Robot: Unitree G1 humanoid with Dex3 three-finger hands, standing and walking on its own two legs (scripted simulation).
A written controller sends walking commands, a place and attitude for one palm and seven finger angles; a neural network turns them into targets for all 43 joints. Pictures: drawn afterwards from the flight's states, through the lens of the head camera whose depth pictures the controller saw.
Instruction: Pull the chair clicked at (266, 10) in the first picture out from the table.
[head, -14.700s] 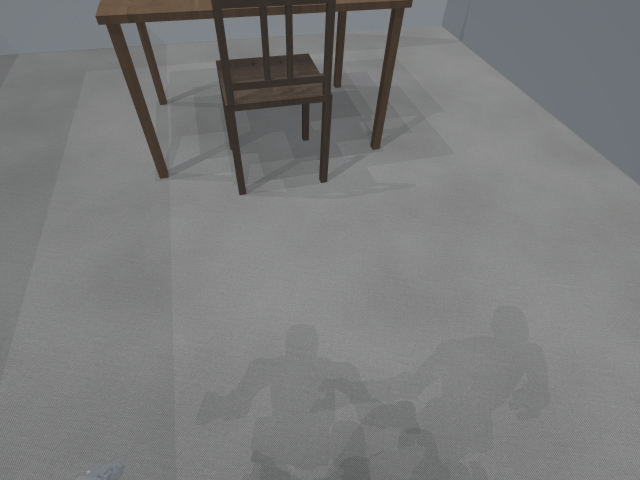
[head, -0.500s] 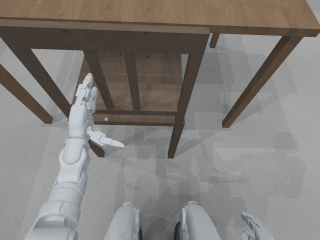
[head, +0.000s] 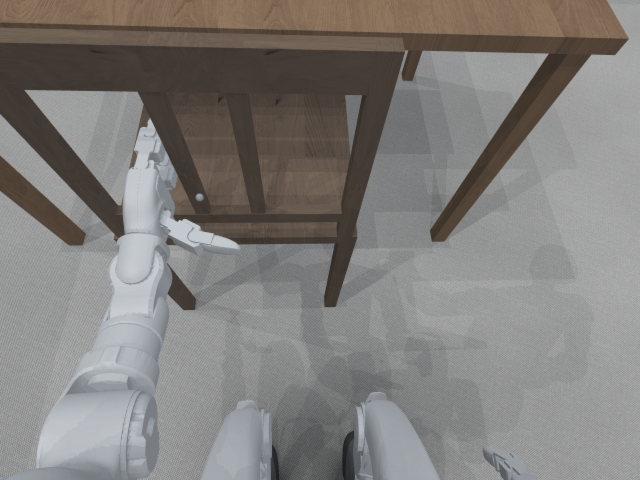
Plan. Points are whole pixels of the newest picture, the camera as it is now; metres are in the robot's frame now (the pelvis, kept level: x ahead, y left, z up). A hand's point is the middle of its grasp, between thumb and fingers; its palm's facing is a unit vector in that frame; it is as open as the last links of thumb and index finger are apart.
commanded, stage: push the fingers through the gap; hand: left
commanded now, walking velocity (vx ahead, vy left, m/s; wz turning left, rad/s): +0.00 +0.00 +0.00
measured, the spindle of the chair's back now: (182, 161) +0.51 +0.17 +0.02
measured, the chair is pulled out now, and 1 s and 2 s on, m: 0.00 0.00 0.02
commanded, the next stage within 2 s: hook a spindle and tug to test in 0.66 s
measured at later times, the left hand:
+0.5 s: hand (203, 175) +0.49 +0.14 +0.02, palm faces +0.00 -1.00 -0.03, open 16.9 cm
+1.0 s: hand (203, 175) +0.49 +0.14 +0.02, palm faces +0.00 -1.00 -0.01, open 16.3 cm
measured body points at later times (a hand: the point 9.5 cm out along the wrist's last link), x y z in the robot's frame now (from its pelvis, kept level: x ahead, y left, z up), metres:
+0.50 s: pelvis +0.00 +0.00 -0.01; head +0.15 +0.02 +0.42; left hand +0.48 +0.19 +0.03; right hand +0.04 -0.26 -0.13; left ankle +0.02 +0.10 -0.62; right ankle +0.03 -0.12 -0.62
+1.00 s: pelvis +0.00 +0.01 +0.00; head +0.16 +0.02 +0.42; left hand +0.48 +0.19 +0.03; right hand +0.06 -0.26 -0.13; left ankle +0.02 +0.10 -0.62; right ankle +0.03 -0.12 -0.62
